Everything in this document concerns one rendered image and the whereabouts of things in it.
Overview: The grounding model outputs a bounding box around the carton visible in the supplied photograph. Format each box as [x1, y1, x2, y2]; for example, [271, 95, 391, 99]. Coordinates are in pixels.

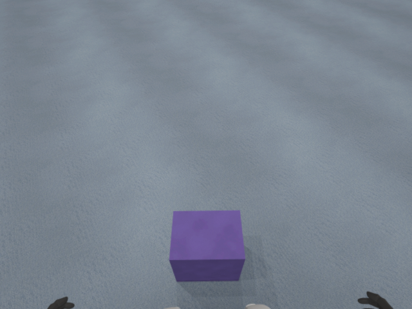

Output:
[169, 211, 245, 282]

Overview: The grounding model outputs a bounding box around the robot right hand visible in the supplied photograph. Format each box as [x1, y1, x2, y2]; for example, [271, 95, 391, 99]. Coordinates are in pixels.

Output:
[358, 292, 393, 309]

